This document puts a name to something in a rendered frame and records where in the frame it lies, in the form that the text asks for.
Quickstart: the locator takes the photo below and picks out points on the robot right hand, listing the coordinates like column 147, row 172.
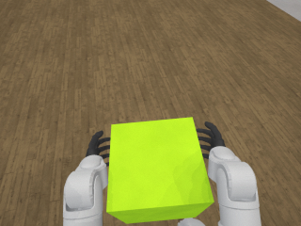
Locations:
column 215, row 138

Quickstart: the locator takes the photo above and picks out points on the robot right forearm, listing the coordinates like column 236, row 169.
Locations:
column 237, row 192

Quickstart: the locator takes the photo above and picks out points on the robot left hand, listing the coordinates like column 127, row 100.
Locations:
column 95, row 143

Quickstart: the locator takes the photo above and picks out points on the carton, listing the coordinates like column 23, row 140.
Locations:
column 156, row 171

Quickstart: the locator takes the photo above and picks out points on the robot left forearm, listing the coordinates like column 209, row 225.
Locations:
column 83, row 193

